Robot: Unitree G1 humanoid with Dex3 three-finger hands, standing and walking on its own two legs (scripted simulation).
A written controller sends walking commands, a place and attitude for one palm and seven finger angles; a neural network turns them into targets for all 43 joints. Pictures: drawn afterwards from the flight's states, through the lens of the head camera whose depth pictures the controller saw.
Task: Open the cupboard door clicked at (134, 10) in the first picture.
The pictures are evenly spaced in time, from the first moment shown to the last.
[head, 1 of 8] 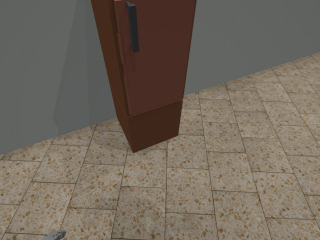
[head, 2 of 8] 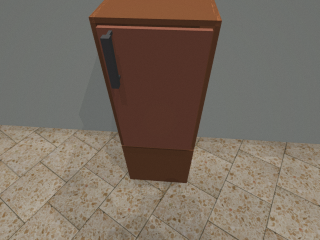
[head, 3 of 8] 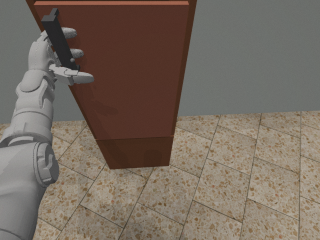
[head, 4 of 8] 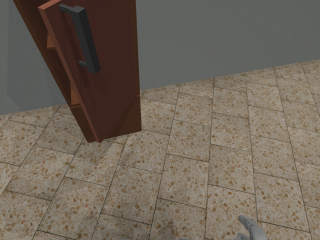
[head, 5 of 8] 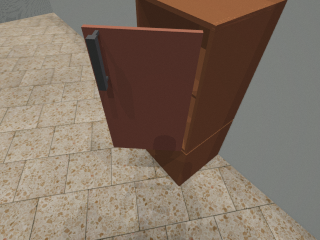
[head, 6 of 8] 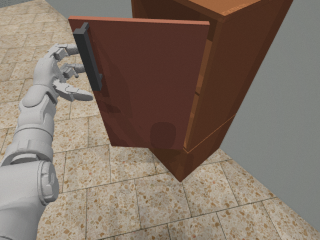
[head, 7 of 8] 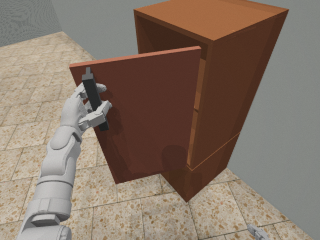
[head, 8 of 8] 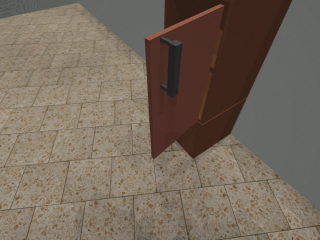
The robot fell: no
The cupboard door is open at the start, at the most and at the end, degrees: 0 100 100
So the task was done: yes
